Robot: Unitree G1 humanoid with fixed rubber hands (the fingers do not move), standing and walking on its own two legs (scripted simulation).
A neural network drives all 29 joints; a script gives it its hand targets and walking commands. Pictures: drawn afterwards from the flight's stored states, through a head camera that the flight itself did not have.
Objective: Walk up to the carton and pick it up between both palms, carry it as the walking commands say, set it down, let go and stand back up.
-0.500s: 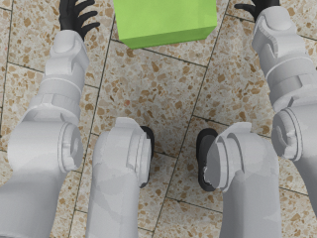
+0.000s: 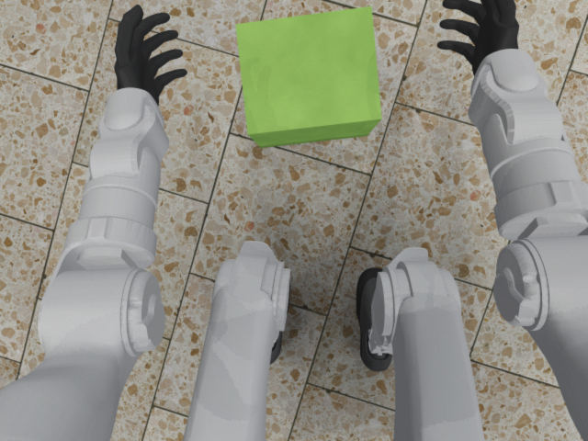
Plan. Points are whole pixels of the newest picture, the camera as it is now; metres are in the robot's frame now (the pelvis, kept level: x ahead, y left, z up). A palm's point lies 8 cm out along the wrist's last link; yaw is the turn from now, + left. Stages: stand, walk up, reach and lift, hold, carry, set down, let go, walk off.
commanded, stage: set down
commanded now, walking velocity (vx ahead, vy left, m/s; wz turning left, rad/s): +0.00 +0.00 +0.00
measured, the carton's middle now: (308, 86) +0.58 +0.04 -0.36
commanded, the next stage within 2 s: let go in 0.86 s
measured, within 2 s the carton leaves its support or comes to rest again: neither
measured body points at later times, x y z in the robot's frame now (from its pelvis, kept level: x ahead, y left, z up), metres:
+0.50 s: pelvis +0.02 +0.00 +0.14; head +0.32 +0.00 +0.48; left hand +0.51 +0.24 +0.04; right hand +0.55 -0.17 +0.04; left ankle +0.10 +0.11 -0.40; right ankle +0.10 -0.11 -0.40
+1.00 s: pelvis +0.05 +0.00 +0.24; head +0.33 +0.00 +0.59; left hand +0.50 +0.24 +0.13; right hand +0.54 -0.17 +0.12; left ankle +0.10 +0.11 -0.40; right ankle +0.10 -0.11 -0.40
